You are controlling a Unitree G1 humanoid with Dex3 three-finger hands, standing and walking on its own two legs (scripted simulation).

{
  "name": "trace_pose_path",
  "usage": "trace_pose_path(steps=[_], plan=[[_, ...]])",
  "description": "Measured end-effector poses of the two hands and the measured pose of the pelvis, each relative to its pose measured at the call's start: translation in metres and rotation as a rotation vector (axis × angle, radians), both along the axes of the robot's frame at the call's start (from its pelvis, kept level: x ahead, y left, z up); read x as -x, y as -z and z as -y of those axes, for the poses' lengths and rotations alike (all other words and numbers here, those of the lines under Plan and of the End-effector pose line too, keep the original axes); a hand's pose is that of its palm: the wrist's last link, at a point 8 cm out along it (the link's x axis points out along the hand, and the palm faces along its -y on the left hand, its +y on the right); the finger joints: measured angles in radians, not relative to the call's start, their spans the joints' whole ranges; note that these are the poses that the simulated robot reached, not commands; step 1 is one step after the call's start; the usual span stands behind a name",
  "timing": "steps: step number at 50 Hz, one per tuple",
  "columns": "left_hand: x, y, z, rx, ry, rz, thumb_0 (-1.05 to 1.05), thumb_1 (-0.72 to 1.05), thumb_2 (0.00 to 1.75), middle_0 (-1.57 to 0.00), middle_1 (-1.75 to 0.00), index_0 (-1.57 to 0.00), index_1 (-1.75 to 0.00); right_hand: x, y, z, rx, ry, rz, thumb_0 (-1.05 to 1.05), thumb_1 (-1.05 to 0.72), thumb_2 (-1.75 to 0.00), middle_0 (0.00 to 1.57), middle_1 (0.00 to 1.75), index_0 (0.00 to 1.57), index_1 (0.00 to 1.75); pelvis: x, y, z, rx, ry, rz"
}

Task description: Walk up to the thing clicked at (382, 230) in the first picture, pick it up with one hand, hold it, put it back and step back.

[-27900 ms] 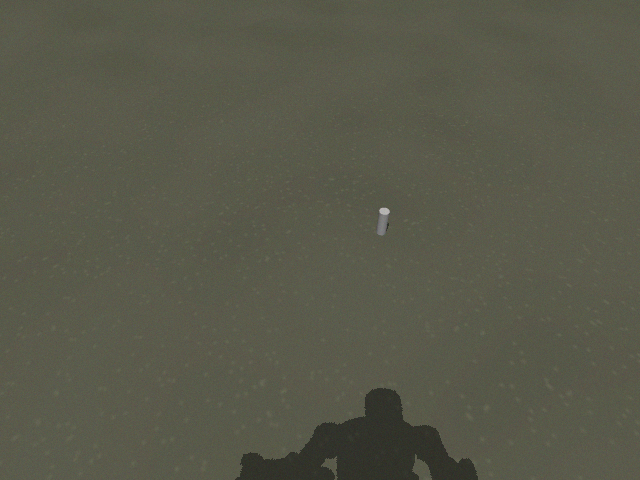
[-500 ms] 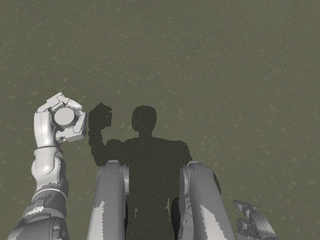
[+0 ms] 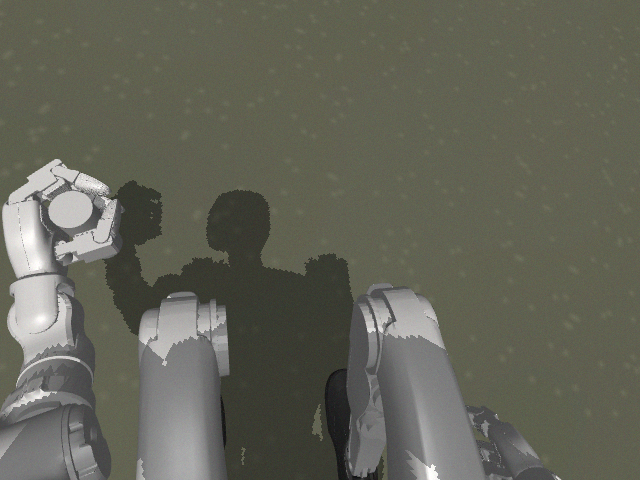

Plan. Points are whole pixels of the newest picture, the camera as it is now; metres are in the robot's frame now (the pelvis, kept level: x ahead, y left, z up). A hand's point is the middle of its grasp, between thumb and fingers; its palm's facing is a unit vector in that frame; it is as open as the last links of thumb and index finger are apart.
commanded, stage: crouch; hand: left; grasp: from the side
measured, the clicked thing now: (90, 228) +0.41 +0.27 -0.10
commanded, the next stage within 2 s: lower in 0.44 s
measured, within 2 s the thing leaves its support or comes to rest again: rests again in 1.64 s
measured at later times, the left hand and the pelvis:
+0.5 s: hand (104, 233) +0.42 +0.26 -0.12, palm faces +0.23 -0.97 -0.01, open 5.4 cm; pelvis +0.00 +0.00 -0.03, yaw -3 degrees
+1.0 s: hand (115, 244) +0.42 +0.27 -0.19, palm faces +0.24 -0.97 +0.00, open 5.4 cm; pelvis +0.00 +0.01 -0.05, yaw -6 degrees
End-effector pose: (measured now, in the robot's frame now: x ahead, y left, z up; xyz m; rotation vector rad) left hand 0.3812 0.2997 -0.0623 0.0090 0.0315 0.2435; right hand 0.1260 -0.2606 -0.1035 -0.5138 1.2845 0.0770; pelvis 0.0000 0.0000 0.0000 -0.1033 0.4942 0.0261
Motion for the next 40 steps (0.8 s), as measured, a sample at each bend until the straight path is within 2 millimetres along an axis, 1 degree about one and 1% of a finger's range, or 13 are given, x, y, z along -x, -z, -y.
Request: trace_pose_path(steps=[4,9,21,32,40], plan=[[0.000,0.014,-0.003,-0.005,0.003,0.000,0.08,0.17,1.11,-0.99,-1.12,-1.01,-1.13,0.000,0.003,0.001,0.019,-0.017,-0.011,0.00,-0.90,-0.90,0.20,0.30,0.20,0.30,0.000,0.008,-0.001,0.011,0.006,0.011],[-0.001,0.027,-0.006,-0.010,0.014,0.000,0.07,0.17,1.11,-0.99,-1.12,-1.01,-1.13,-0.004,0.006,0.002,0.040,-0.044,-0.021,0.00,-0.90,-0.90,0.20,0.30,0.20,0.30,-0.001,0.015,-0.003,0.023,0.010,0.024],[-0.001,0.050,-0.007,-0.003,0.016,-0.008,0.07,0.17,1.11,-0.99,-1.12,-1.01,-1.13,-0.013,0.008,0.003,0.066,-0.111,-0.011,0.00,-0.91,-0.90,0.20,0.30,0.21,0.30,0.000,0.027,-0.004,0.047,0.023,0.069],[-0.002,0.071,-0.010,0.002,0.016,-0.006,0.07,0.17,1.11,-0.99,-1.12,-1.01,-1.13,-0.013,0.005,0.002,0.099,-0.162,-0.022,0.00,-0.91,-0.90,0.20,0.30,0.21,0.30,0.001,0.034,-0.006,0.066,0.037,0.103],[0.001,0.101,-0.011,0.025,-0.007,-0.047,0.07,0.17,1.11,-1.00,-1.12,-1.01,-1.13,-0.012,-0.001,-0.002,0.134,-0.220,-0.038,0.00,-0.91,-0.90,0.20,0.30,0.21,0.30,0.003,0.039,-0.009,0.090,0.050,0.137]])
